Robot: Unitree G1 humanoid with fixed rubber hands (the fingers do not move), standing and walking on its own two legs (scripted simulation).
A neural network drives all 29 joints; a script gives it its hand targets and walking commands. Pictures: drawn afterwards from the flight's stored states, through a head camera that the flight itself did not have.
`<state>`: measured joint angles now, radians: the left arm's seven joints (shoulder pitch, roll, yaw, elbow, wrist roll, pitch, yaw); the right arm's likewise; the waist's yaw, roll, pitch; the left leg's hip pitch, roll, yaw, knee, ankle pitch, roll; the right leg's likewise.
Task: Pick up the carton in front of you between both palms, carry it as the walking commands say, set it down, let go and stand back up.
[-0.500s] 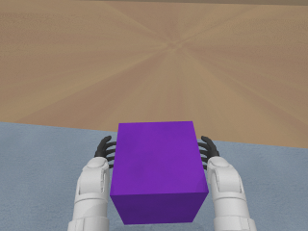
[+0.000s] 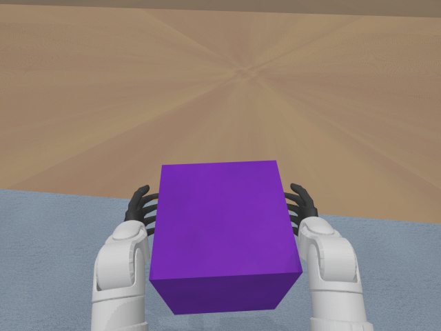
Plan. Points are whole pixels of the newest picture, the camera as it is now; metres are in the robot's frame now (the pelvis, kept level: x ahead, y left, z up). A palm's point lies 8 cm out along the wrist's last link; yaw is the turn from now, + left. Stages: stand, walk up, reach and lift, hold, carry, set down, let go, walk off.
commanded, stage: carry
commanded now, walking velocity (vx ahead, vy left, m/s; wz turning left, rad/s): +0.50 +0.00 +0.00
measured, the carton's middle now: (222, 242) +0.30 +0.01 +0.02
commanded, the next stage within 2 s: none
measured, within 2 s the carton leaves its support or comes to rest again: neither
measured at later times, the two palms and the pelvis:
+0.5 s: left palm (138, 156) +0.50 +0.20 +0.08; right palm (262, 151) +0.51 -0.10 +0.08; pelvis +0.27 +0.04 -0.02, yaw +1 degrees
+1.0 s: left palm (164, 90) +0.83 +0.19 +0.09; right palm (253, 90) +0.85 -0.11 +0.08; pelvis +0.60 +0.02 -0.03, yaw +3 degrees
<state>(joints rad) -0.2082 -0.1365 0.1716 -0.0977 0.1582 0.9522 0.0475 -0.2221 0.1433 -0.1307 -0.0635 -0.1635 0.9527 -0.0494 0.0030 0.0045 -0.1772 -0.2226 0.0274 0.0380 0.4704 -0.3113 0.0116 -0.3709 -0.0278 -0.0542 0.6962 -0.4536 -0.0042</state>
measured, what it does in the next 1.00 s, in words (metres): walks ahead: right foot, then left foot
